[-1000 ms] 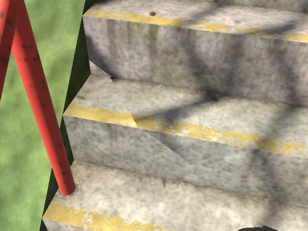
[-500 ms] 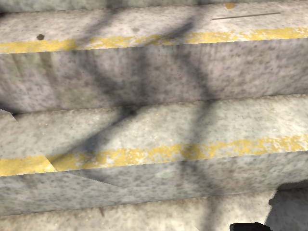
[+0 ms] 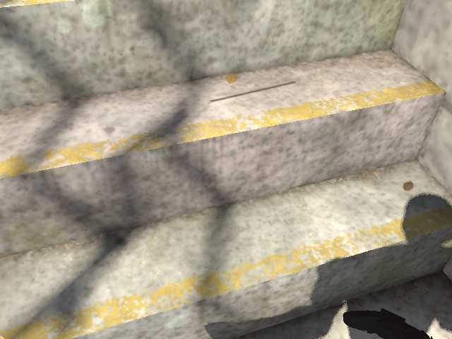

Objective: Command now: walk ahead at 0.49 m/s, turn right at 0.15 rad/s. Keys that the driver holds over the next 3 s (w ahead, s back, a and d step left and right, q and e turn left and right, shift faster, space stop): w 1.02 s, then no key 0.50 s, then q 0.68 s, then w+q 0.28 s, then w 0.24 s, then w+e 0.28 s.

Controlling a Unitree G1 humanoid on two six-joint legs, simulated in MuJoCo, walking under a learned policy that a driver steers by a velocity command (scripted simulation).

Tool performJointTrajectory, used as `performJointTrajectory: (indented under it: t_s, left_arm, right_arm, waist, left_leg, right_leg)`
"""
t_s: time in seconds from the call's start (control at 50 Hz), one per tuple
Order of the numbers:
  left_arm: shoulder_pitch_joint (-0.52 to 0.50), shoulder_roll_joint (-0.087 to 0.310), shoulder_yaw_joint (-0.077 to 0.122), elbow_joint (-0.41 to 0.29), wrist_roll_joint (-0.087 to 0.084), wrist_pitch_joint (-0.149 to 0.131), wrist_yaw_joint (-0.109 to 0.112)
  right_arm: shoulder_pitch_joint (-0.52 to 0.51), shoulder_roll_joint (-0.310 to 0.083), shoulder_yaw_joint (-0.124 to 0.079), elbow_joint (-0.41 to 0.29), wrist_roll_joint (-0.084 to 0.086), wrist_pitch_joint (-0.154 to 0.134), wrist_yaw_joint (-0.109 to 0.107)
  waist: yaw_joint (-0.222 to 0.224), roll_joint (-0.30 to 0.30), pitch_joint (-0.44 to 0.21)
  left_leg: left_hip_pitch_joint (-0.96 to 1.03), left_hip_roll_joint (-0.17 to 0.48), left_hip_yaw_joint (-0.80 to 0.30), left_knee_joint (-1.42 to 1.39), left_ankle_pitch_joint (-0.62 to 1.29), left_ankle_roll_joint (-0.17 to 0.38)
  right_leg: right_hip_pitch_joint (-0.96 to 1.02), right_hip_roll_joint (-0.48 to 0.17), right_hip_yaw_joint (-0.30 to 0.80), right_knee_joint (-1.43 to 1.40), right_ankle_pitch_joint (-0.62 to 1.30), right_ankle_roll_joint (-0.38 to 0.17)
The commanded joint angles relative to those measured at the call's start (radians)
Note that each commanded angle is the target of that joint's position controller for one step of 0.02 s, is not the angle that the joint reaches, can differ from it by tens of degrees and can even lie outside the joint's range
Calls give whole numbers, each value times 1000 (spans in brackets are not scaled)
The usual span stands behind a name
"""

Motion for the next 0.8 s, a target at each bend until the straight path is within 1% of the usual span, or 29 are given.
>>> performJointTrajectory:
  t_s: [0.02, 0.06, 0.08, 0.14, 0.16, 0.18, 0.2, 0.22, 0.24, 0.26, 0.28, 0.3, 0.32, 0.34, 0.38, 0.4, 0.42, 0.46, 0.48, 0.5, 0.52, 0.54, 0.56, 0.58, 0.6, 0.64, 0.68, 0.72, 0.8]
  left_arm:
    - [-456, 211, 34, -226, -18, 8, -40]
    - [-418, 242, 50, -251, -26, 29, -53]
    - [-401, 217, 50, -272, -46, 29, -53]
    - [-283, 143, 39, -262, -83, 40, -31]
    - [-210, 147, 41, -215, -83, 53, -37]
    - [-150, 109, 40, -181, -55, 69, -51]
    - [-145, 4, 14, -141, -24, 84, -71]
    - [14, -37, -1, -97, 13, 70, -73]
    - [80, -44, -17, -38, 17, 25, -81]
    - [-35, 6, 1, -9, -21, -24, -61]
    - [-132, 3, -10, -63, 4, -8, -34]
    - [-200, 20, 13, -172, 38, -41, 3]
    - [-268, 109, 35, -159, 37, -47, 7]
    - [-264, 163, 59, -191, 22, -30, 15]
    - [-221, 167, 71, -219, -3, -1, 13]
    - [-153, 161, 72, -219, -19, 2, 8]
    - [-104, 138, 72, -206, -44, 9, 12]
    - [245, 125, 89, -76, -91, 3, 46]
    - [430, 92, 86, -2, -95, -15, 43]
    - [514, 7, 74, 66, -70, -34, 30]
    - [485, -64, 40, 113, -45, -54, 13]
    - [396, -60, 25, 78, -33, -60, 5]
    - [272, 53, 51, 30, -22, -57, 16]
    - [125, 44, 52, 10, -40, -69, 27]
    - [87, 7, 39, 14, -42, -84, 34]
    - [172, -7, 36, 86, -38, -119, 38]
    - [259, 14, 43, 139, -50, -140, 31]
    - [356, 42, 59, 185, -39, -148, 13]
    - [392, 13, 59, 196, -39, -139, 42]
  right_arm:
    - [327, -217, -60, 194, -20, 62, 96]
    - [389, -241, -87, 265, -16, 64, 110]
    - [412, -253, -91, 281, -22, 62, 102]
    - [350, -206, -86, 321, -78, 78, 82]
    - [345, -179, -79, 345, -70, 63, 84]
    - [396, -105, -59, 409, -63, 27, 80]
    - [487, -51, -37, 464, -63, 5, 71]
    - [408, -141, -36, 378, -54, -14, 50]
    - [334, -178, -47, 331, -65, -35, 29]
    - [355, -177, -47, 363, -58, -53, 32]
    - [456, -101, -8, 414, -53, -35, 40]
    - [312, -260, -90, 295, 20, -77, -69]
    - [270, -265, -83, 294, 36, -99, -124]
    - [229, -296, -92, 279, 1, -109, -152]
    - [253, -264, -98, 301, -12, -104, -161]
    - [220, -255, -105, 295, -26, -93, -160]
    - [180, -225, -102, 271, -21, -89, -154]
    - [114, -158, -86, 253, 4, -94, -123]
    - [36, -141, -81, 222, 37, -97, -101]
    - [-7, -73, -70, 197, 45, -94, -77]
    - [9, 89, -25, 160, 24, -97, -60]
    - [241, 166, -11, 103, 25, -86, -50]
    - [276, 133, 4, 31, -24, -71, -37]
    - [137, 81, 4, -29, -53, -65, -26]
    - [60, 27, -5, -43, -45, -55, -36]
    - [-16, 23, -6, -58, -2, -24, -72]
    - [-59, 50, 3, -50, 20, -10, -81]
    - [-137, 93, 14, -81, 20, -3, -103]
    - [-298, 130, 32, -162, 24, 3, -98]
  waist:
    - [-159, -15, -3]
    - [-135, -8, -51]
    - [-113, 6, -64]
    - [15, -69, 3]
    - [38, -43, 13]
    - [46, 43, 30]
    - [19, 124, 3]
    - [59, 237, 14]
    - [49, 206, 47]
    - [11, 48, 105]
    - [-7, -115, -60]
    - [97, -106, 67]
    - [72, -172, 101]
    - [118, -80, 108]
    - [123, 120, 101]
    - [154, 171, 82]
    - [160, 199, 72]
    - [243, 199, -28]
    - [302, 106, -56]
    - [341, -60, 51]
    - [203, -86, 162]
    - [-25, -141, 108]
    - [-97, -187, 7]
    - [-115, -110, 171]
    - [-92, -46, 225]
    - [-49, 5, 249]
    - [1, 65, 229]
    - [56, 43, 198]
    - [74, 68, 200]
  left_leg:
    - [431, -56, 138, -238, -98, -19]
    - [451, -24, 158, -314, -13, -73]
    - [458, 3, 132, -466, -48, -112]
    - [493, -23, 230, -1169, -431, -124]
    - [504, -37, 232, -1390, -464, -98]
    - [532, -2, 119, -1444, -431, -51]
    - [635, 121, -155, -1417, -426, 81]
    - [720, 276, -611, -1491, -592, 341]
    - [789, 334, -813, -1564, -648, 382]
    - [864, 314, -597, -1511, -379, 328]
    - [923, 210, -303, -1413, 51, 222]
    - [928, 286, -303, -1486, -181, 135]
    - [896, 265, -224, -1516, -144, 106]
    - [844, 272, -178, -1545, -54, 81]
    - [889, 272, -57, -1593, -34, 83]
    - [884, 268, -12, -1580, -63, 70]
    - [714, 239, 63, -1553, -144, 64]
    - [530, 258, 138, -1249, 277, 103]
    - [469, 183, 215, -948, 249, 98]
    - [356, 9, 315, -383, -128, 62]
    - [82, -31, 149, 90, -217, 33]
    - [0, -47, 24, 260, -150, 5]
    - [-49, -7, 93, 297, -185, -28]
    - [-110, 59, 105, 320, -178, -44]
    - [-160, 58, 99, 334, -153, -55]
    - [-237, 81, 91, 410, -110, -44]
    - [-317, 74, 124, 420, -114, -17]
    - [-515, 68, 129, 583, -214, 11]
    - [-540, 131, 200, 410, -204, -2]
  right_leg:
    - [-490, -107, 32, -512, -83, -69]
    - [-315, -237, 192, -604, -119, -113]
    - [-191, -303, 259, -612, -149, -145]
    - [115, -260, 233, -545, -156, -83]
    - [164, -249, 227, -390, -234, -105]
    - [84, -228, 211, -98, -209, -120]
    - [-168, -164, 151, 307, -30, -72]
    - [-557, 14, 217, 816, 42, 17]
    - [-761, 54, 382, 1054, 149, 20]
    - [-852, 50, 349, 1192, 207, 24]
    - [-739, 78, 267, 1122, 256, 18]
    - [-590, -52, 132, 990, 73, 112]
    - [-546, -67, 144, 852, 52, 157]
    - [-422, -63, 95, 769, 17, 184]
    - [-323, -124, 15, 631, -11, 159]
    - [-221, -158, -2, 491, 2, 142]
    - [38, -171, -72, 252, 0, 116]
    - [523, -130, -114, 31, 135, 17]
    - [670, -109, -93, -237, 259, -44]
    - [673, -134, 9, -561, 351, -136]
    - [581, -158, 189, -320, 513, -87]
    - [514, -318, 482, -418, 709, -56]
    - [416, -426, 712, -648, -136, -94]
    - [183, -439, 729, -745, -549, -123]
    - [118, -405, 660, -725, -547, -116]
    - [118, -384, 535, -699, -390, -118]
    - [227, -358, 430, -683, -280, -107]
    - [410, -368, 428, -664, -278, -107]
    - [447, -348, 318, -730, -201, -83]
